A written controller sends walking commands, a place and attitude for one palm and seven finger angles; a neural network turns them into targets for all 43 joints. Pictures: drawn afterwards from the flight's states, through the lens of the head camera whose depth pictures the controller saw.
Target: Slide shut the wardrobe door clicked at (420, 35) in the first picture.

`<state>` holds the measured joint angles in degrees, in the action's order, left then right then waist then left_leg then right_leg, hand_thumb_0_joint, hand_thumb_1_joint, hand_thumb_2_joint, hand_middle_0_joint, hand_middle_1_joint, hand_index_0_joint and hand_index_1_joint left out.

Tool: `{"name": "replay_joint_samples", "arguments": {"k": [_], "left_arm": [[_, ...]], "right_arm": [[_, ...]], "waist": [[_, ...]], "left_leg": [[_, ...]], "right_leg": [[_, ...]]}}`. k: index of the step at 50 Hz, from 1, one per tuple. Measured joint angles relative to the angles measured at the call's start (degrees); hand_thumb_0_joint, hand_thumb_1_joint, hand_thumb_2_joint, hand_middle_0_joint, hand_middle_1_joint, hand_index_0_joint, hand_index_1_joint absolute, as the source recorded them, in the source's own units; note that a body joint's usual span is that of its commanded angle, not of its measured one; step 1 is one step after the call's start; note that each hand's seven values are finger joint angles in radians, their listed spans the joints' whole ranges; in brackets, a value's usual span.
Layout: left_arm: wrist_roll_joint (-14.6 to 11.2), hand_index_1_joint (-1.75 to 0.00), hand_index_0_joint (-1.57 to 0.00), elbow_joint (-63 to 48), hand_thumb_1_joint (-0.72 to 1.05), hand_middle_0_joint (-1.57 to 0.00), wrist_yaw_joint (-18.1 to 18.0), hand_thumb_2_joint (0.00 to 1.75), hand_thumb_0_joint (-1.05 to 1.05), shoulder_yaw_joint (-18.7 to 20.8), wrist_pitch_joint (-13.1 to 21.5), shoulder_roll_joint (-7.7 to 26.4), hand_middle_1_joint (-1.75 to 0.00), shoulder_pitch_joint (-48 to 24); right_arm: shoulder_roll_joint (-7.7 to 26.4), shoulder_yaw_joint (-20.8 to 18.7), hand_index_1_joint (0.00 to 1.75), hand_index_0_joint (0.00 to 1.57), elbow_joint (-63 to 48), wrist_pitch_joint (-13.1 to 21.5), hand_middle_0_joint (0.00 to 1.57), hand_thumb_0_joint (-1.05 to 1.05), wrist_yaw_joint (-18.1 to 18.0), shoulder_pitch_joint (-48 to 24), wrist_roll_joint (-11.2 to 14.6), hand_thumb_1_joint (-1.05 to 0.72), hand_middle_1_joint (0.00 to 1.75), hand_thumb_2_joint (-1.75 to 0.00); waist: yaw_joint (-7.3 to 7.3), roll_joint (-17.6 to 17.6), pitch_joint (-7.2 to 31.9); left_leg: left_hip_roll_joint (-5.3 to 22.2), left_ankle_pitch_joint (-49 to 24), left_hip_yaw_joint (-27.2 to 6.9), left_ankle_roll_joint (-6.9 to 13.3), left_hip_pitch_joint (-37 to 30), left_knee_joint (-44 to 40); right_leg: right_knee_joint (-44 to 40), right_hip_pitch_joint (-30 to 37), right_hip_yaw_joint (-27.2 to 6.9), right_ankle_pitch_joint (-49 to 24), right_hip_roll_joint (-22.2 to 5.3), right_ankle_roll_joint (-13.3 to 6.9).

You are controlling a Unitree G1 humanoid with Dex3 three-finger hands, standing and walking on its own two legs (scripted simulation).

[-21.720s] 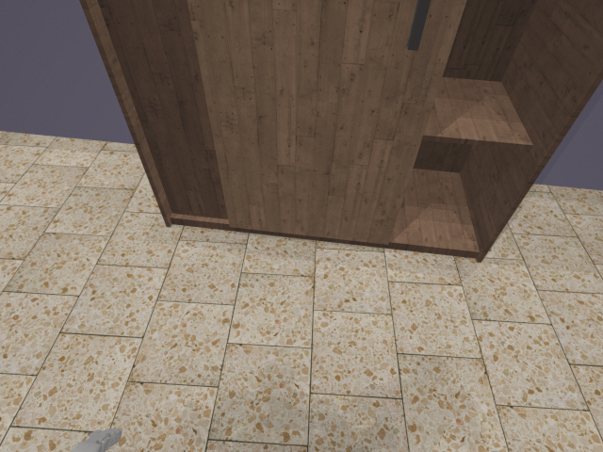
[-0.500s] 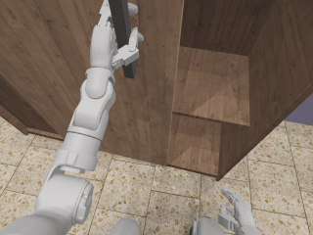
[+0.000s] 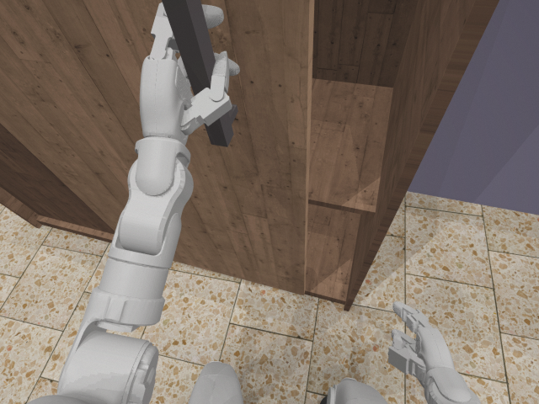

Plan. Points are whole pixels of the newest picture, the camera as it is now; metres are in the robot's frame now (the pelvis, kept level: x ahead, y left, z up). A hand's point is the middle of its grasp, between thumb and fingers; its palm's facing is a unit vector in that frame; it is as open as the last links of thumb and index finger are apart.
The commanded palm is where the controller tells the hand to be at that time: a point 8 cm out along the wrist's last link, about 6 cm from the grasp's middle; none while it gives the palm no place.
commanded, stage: step sideways, sliding the door along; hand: left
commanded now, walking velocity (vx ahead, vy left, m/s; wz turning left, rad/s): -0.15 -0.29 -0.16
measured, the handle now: (202, 31) +0.44 +0.13 +0.27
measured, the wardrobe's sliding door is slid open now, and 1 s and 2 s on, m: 0.14 0.00 0.00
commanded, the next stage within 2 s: stop walking and hold the door there in 0.78 s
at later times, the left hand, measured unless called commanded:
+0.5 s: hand (354, 108) +0.38 -0.03 +0.23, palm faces +0.22 -0.97 -0.10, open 6.5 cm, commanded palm +0.34 -0.05 +0.23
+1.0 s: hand (350, 103) +0.39 -0.02 +0.23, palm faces +0.52 -0.83 -0.20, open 6.7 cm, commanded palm +0.34 +0.00 +0.21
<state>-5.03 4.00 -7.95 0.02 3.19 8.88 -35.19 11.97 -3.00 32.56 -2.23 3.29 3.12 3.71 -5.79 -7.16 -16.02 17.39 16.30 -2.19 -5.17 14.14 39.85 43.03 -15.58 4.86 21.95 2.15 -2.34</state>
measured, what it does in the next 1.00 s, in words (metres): steps to the right: left foot, then right foot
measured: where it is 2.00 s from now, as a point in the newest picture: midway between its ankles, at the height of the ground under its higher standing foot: outside the picture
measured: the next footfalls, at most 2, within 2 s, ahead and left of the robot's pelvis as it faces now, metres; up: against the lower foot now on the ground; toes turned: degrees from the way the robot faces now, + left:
left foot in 0.22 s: +0.04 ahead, +0.11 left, +0.00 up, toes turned +9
right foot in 0.42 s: +0.07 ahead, -0.23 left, +0.00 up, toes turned -6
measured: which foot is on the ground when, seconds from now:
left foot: down 0.00-0.00, up 0.02-0.20, down 0.22-0.46, up 0.48-0.64, down 0.66-1.00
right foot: down 0.00-0.24, up 0.26-0.40, down 0.42-0.68, up 0.70-0.94, down 0.96-1.00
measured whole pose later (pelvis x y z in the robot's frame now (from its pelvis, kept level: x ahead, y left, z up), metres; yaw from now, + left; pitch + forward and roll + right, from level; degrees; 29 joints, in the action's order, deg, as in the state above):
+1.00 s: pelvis +0.00 -0.32 +0.01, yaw -9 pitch -5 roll -3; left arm -4.4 12.0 -7.4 26.0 6.5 29.0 -26.2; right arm 10.9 -0.6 33.4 1.1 3.7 5.2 3.6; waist -7.3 -4.3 -15.2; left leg 21.2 18.3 4.4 -2.6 7.7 42.6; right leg 32.9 -13.3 4.1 13.5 1.8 -0.2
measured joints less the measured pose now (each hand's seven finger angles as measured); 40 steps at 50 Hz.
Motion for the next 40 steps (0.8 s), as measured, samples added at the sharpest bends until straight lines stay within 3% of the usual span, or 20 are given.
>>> {"name": "replay_joint_samples", "arguments": {"k": [1,5,7,9,11,12,13,15,17,21,22,23,24,25,28,31,33,34,36,40], "left_arm": [[0.14,-1.28,-0.13,-0.19,0.73,-0.46,-0.16,0.82,-0.08,0.09,0.26,-0.47,-1.40,0.53],[0.73,-1.29,-0.15,-2.96,0.73,-0.46,-0.56,0.82,-0.07,-0.78,0.75,-2.47,-1.40,4.02],[0.94,-1.30,-0.16,-5.14,0.73,-0.46,-0.93,0.82,-0.06,-1.90,0.98,-3.54,-1.40,5.60],[1.07,-1.30,-0.16,-6.71,0.74,-0.46,-0.97,0.80,-0.05,-3.41,1.16,-4.24,-1.40,6.19],[0.63,-1.30,-0.16,-7.33,0.74,-0.46,-0.77,0.80,-0.05,-4.89,1.77,-4.23,-1.40,5.95],[0.29,-1.30,-0.16,-7.35,0.74,-0.46,-0.44,0.80,-0.05,-5.47,2.19,-3.76,-1.40,5.40],[0.01,-1.31,-0.16,-7.10,0.74,-0.46,0.02,0.80,-0.05,-5.86,2.68,-3.44,-1.40,4.90],[0.90,-1.31,-0.16,-6.59,0.75,-0.46,0.08,0.80,-0.04,-3.25,3.18,-2.86,-1.40,5.07],[0.67,-1.31,-0.15,-5.25,0.74,-0.46,0.47,0.81,-0.05,-0.59,3.64,-1.34,-1.40,5.40],[0.73,-1.32,-0.16,-2.08,0.71,-0.46,-0.30,0.82,-0.08,3.75,1.83,1.22,-1.40,4.17],[0.91,-1.31,-0.18,-1.15,0.70,-0.46,-0.59,0.82,-0.08,4.97,1.17,1.53,-1.40,3.33],[0.97,-1.31,-0.19,-0.21,0.69,-0.46,-0.94,0.82,-0.09,5.91,0.45,1.70,-1.40,2.44],[0.99,-1.30,-0.20,0.58,0.69,-0.46,-1.25,0.82,-0.09,6.64,-0.19,1.93,-1.40,1.73],[0.92,-1.29,-0.21,0.96,0.69,-0.46,-1.55,0.82,-0.09,7.30,-0.72,2.38,-1.40,1.48],[0.96,-1.28,-0.22,0.55,0.67,-0.46,-2.59,0.83,-0.10,9.01,-1.63,3.63,-1.40,1.96],[0.75,-1.28,-0.24,-0.96,0.66,-0.46,-3.32,0.84,-0.10,10.27,-1.75,5.22,-1.40,2.98],[0.47,-1.28,-0.24,-1.85,0.66,-0.46,-3.24,0.84,-0.10,10.63,-2.32,6.46,-1.40,3.04],[0.24,-1.28,-0.24,-1.92,0.66,-0.46,-3.03,0.83,-0.10,10.80,-2.49,7.50,-1.40,2.63],[0.04,-1.27,-0.24,-0.92,0.66,-0.46,-2.47,0.83,-0.10,11.54,-1.81,8.28,-1.40,2.35],[-0.01,-1.27,-0.25,-0.39,0.65,-0.46,-1.96,0.83,-0.10,13.89,-1.92,8.33,-1.40,4.07]], "right_arm": [[-0.13,0.05,0.30,0.20,0.60,-0.14,0.20,0.01,-0.29,-0.29,0.19,-0.91,0.30,-0.90],[-1.14,0.40,0.30,0.20,2.30,0.58,0.20,0.02,-1.44,-0.69,-0.56,-0.91,0.30,-0.90],[-1.28,0.53,0.30,0.20,2.06,1.53,0.20,0.02,-1.68,-0.64,-0.94,-0.91,0.30,-0.90],[-1.12,0.45,0.30,0.20,1.36,1.92,0.20,0.02,-1.84,-0.69,-1.21,-0.91,0.30,-0.90],[-0.97,0.37,0.30,0.20,0.76,1.81,0.20,0.02,-1.87,-1.16,-1.33,-0.91,0.30,-0.90],[-1.47,0.14,0.30,0.20,0.82,1.74,0.20,0.02,-1.90,-1.84,-1.45,-0.91,0.30,-0.90],[-1.89,-0.13,0.30,0.20,0.62,1.71,0.20,0.02,-1.69,-2.26,-1.59,-0.91,0.30,-0.90],[-1.82,-0.49,0.30,0.20,-0.32,2.11,0.20,0.01,-1.03,-2.05,-2.21,-0.91,0.30,-0.90],[-1.06,-0.63,0.30,0.20,-0.81,2.38,0.20,0.01,-0.53,-1.48,-2.56,-0.91,0.30,-0.90],[-0.37,-0.18,0.30,0.20,-1.35,2.14,0.20,0.01,0.16,0.54,-1.10,-0.91,0.30,-0.90],[-0.34,0.01,0.30,0.20,-1.25,2.03,0.20,0.01,0.10,0.73,-0.59,-0.91,0.30,-0.90],[-0.27,0.14,0.30,0.20,-1.00,1.97,0.20,0.01,-0.05,1.00,-0.08,-0.91,0.30,-0.90],[-0.28,0.24,0.30,0.20,-0.50,1.90,0.20,0.01,-0.20,1.22,0.28,-0.91,0.30,-0.90],[-0.33,0.36,0.30,0.20,0.23,1.77,0.20,0.01,-0.40,1.21,0.45,-0.91,0.30,-0.90],[0.04,0.19,0.30,0.20,1.70,1.99,0.20,0.02,-1.01,1.29,0.07,-0.91,0.30,-0.90],[0.56,-0.07,0.30,0.20,2.00,2.55,0.20,0.02,-1.49,1.75,-0.22,-0.91,0.30,-0.90],[0.98,-0.33,0.30,0.20,1.66,2.31,0.20,0.02,-1.79,2.32,-0.32,-0.91,0.30,-0.90],[0.60,-0.68,0.30,0.20,1.80,2.12,0.20,0.02,-1.91,2.04,-0.37,-0.91,0.30,-0.90],[0.65,-1.11,0.30,0.20,0.95,1.83,0.20,0.02,-1.44,2.49,-0.45,-0.91,0.30,-0.90],[1.15,-0.66,0.30,0.20,-0.01,2.33,0.20,0.02,-0.01,3.97,-0.74,-0.91,0.30,-0.90]], "waist": [[1.02,-0.42,-0.27],[1.80,3.37,0.88],[2.02,4.81,1.61],[2.59,5.47,2.18],[3.19,5.88,2.84],[3.29,7.23,2.41],[3.21,8.38,1.92],[2.81,8.23,1.44],[2.24,6.15,1.35],[-0.14,3.42,1.43],[-0.01,2.40,0.79],[0.56,1.53,0.24],[1.09,1.43,0.06],[1.32,2.16,0.29],[0.62,4.73,1.38],[0.84,6.48,2.35],[1.19,7.01,2.96],[0.90,8.29,2.09],[0.30,8.53,0.92],[-0.78,5.38,0.88]], "left_leg": [[-0.60,0.92,-0.96,2.86,1.23,2.48],[-9.84,12.48,-0.07,4.86,5.32,14.21],[-12.59,11.01,2.68,4.83,4.69,8.80],[-13.64,5.19,5.95,4.51,2.71,-0.14],[-12.96,-3.06,8.99,4.29,-0.45,-8.73],[-12.72,-3.28,9.82,2.86,-1.33,-10.29],[-12.44,-2.97,10.48,1.67,-1.78,-10.65],[-10.56,-2.24,10.87,0.39,-2.13,-10.10],[-7.73,-1.76,10.62,-0.72,-2.38,-9.17],[-2.21,0.21,9.77,-3.97,-2.70,-5.01],[-0.61,0.80,8.48,-3.40,-2.55,-3.59],[0.50,0.90,6.80,-0.92,-1.89,-2.26],[0.38,1.34,5.27,2.25,-0.81,-0.53],[-1.35,4.80,3.97,3.37,0.55,2.36],[-8.96,12.79,2.42,4.62,3.89,11.03],[-13.56,10.59,5.17,4.84,2.34,3.92],[-13.79,1.66,8.31,4.65,-1.57,-7.06],[-13.92,0.39,9.03,3.71,-2.84,-8.96],[-12.91,0.45,9.23,2.14,-4.33,-10.05],[-7.83,1.51,8.58,-0.06,-6.62,-10.55]], "right_leg": [[-0.54,0.58,1.20,-0.21,0.10,-1.07],[-3.96,-0.11,0.87,-2.61,-1.70,-3.50],[-6.62,-0.78,0.48,-4.58,-1.55,-4.23],[-8.27,-1.50,0.75,-6.05,-0.69,-4.82],[-7.65,-2.84,1.02,-6.29,0.95,-5.32],[-5.94,-3.84,0.44,-6.13,1.07,-4.67],[-3.12,-5.02,-0.56,-5.41,1.17,-2.68],[2.88,-7.04,-2.57,0.14,1.84,-0.11],[4.72,-7.50,-3.54,2.37,1.40,0.81],[-2.48,-3.50,-3.44,-5.14,-1.52,1.58],[-2.06,-2.75,-1.80,-5.53,-0.32,0.59],[-1.90,-1.88,0.00,-4.91,0.66,-0.88],[-1.97,-1.44,1.41,-4.19,1.05,-2.30],[-2.18,-1.67,2.02,-3.78,0.92,-3.47],[-5.14,-3.14,1.51,-5.82,0.70,-5.45],[-8.89,-4.05,1.27,-8.39,1.41,-6.20],[-9.11,-4.80,1.90,-8.82,2.35,-6.52],[-7.69,-5.22,1.16,-8.82,2.19,-5.30],[-1.16,-6.75,-0.91,-4.46,2.51,-0.10],[5.10,-6.89,-3.60,-0.99,1.15,1.75]]}}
